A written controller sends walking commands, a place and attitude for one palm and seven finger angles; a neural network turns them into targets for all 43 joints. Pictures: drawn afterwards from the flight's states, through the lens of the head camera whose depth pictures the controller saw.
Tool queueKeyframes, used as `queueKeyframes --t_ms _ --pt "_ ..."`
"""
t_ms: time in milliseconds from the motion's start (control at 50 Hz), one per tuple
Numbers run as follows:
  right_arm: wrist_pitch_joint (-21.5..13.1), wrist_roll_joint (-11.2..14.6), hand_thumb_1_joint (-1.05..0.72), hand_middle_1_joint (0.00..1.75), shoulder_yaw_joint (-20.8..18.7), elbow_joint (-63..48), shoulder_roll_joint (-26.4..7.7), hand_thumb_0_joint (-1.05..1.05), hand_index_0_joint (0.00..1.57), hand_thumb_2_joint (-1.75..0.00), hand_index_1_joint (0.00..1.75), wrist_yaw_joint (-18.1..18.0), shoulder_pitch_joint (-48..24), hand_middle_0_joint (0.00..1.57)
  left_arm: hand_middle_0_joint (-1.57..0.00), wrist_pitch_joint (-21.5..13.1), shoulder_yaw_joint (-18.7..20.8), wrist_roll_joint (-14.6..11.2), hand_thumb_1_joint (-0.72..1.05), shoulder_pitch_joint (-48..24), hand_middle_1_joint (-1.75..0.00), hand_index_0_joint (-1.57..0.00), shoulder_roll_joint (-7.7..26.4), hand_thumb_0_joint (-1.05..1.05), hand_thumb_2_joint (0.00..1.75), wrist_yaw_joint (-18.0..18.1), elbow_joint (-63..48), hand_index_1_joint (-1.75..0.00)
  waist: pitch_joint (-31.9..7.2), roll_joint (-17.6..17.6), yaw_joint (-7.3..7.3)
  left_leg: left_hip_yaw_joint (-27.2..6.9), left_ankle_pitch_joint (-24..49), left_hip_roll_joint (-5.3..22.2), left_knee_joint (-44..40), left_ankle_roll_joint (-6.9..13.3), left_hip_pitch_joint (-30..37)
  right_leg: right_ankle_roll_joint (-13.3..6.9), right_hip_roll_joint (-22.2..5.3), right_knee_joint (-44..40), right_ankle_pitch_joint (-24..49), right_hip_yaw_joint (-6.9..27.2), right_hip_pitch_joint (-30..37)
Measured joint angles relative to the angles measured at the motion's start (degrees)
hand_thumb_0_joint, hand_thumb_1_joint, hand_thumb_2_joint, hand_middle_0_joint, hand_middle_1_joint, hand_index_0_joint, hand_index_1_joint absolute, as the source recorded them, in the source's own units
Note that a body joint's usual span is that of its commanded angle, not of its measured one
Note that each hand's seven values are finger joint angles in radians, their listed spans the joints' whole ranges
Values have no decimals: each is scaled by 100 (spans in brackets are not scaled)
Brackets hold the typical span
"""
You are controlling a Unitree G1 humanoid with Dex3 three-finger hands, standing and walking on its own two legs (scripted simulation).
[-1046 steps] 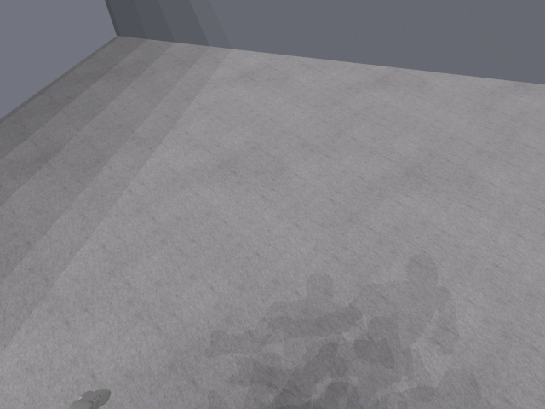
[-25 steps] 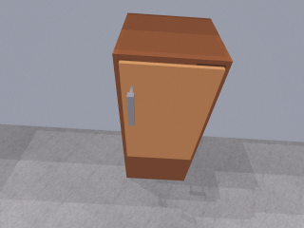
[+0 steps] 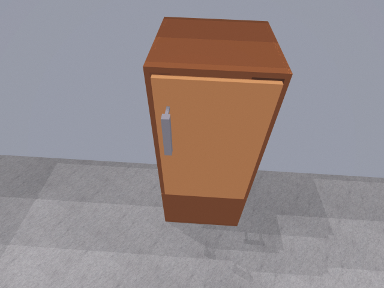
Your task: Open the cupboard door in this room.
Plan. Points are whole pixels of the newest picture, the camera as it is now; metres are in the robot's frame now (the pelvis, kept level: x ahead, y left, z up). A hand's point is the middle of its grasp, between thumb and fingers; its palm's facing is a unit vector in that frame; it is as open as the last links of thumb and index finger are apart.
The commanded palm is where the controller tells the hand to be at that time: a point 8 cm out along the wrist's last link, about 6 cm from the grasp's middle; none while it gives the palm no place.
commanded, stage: look again from close up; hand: left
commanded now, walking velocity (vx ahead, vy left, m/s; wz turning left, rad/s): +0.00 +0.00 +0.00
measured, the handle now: (168, 131) +0.56 +0.12 -0.02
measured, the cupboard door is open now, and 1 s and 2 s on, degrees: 0 0 0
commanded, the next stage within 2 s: raise the hand with hooked fingers in 0.42 s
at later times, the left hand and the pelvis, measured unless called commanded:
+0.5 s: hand out of the picture -0.01 +0.14 -0.18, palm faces +0.07 -0.98 -0.16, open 7.4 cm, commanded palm none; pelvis -0.01 -0.02 +0.00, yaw +1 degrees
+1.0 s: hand (122, 287) +0.15 +0.16 -0.08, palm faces +0.11 -0.99 +0.01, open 8.9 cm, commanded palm +0.14 +0.22 -0.05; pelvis -0.02 -0.03 -0.11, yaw +2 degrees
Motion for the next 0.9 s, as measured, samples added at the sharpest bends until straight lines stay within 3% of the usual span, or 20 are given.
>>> queueKeyframes --t_ms 220,540,560,580,640,700,740,800,820,860,900 --pt "-15 -8 -91 30 -6 52 77 1 20 -90 30 -9 85 20 -20 -62 20 -20 91 -69 -30 -20 -160 0 90 0 -33 -30 -52 -17 -33 -71 -38 141 176 -129 -162 -128 139 111 -18 -70 -126" --pt "3 -32 -91 30 26 68 201 1 20 -90 30 -2 301 20 -20 -92 78 -15 91 -284 -30 -20 -77 0 90 36 -174 -30 -33 -36 -73 -141 -97 223 382 -199 -324 -176 215 145 6 -148 -190" --pt "-50 34 -91 30 97 -169 169 1 20 -90 30 -29 353 20 -20 286 102 -298 91 5 -30 -20 -65 1 90 57 -1103 -30 52 -37 -101 -135 -116 224 463 -170 -330 -175 215 232 -20 -147 -201" --pt "-318 113 -91 30 172 -413 146 1 20 -90 30 -122 456 20 -20 506 181 -473 93 376 -30 -20 8 2 90 178 -2220 -30 79 -80 -79 -97 -142 207 505 -156 -314 -232 191 394 -113 -122 -254" --pt "-1167 319 -93 30 156 -975 -101 3 20 -90 30 -345 647 20 -20 46 183 -888 94 980 -31 -20 197 3 89 567 -4493 -32 -125 -18 -183 -148 -272 112 801 -165 -568 -328 102 880 -492 -162 -542" --pt "-1647 281 -93 30 56 -1532 -440 3 20 -90 30 -324 395 20 -20 -888 223 -1050 90 629 -33 -20 213 3 87 443 -5333 -34 -327 161 -359 -273 -550 53 1471 -179 -1255 -273 106 1519 -917 -188 -1149" --pt "-1805 189 -93 30 -77 -1916 -589 3 20 -90 30 -213 128 20 -20 -1692 317 -1135 86 230 -35 -19 159 2 86 14 -5404 -36 -566 171 -334 -236 -718 75 2026 -209 -1922 -284 142 2122 -1208 -122 -1845" --pt "-1843 105 -92 30 -271 -2525 -675 2 20 -90 30 -7 -318 20 -20 -2873 440 -1291 79 -130 -39 -20 79 1 84 -986 -5372 -39 -812 7 -246 -123 -1014 158 2968 -190 -2859 -295 232 3044 -1366 1 -2832" --pt "-1809 107 -92 30 -323 -2747 -689 2 20 -90 30 42 -440 20 -20 -3115 471 -1315 77 -172 -40 -20 81 1 83 -1316 -5358 -41 -849 -54 -226 -102 -1154 178 3276 -176 -3110 -301 252 3324 -1378 21 -3088" --pt "-1687 153 -92 30 -380 -3169 -704 2 20 -90 30 72 -624 20 -21 -3212 505 -1379 72 -105 -43 -21 119 1 81 -1757 -5404 -43 -894 -170 -172 -80 -1346 191 3773 -177 -3489 -284 268 3818 -1443 48 -3480" --pt "-1526 214 -91 30 -380 -3509 -691 2 20 -90 30 30 -738 20 -22 -2949 534 -1484 67 124 -46 -21 153 1 79 -1887 -5517 -46 -905 -248 -99 -94 -1570 194 4123 -201 -3718 -255 271 4172 -1654 37 -3707"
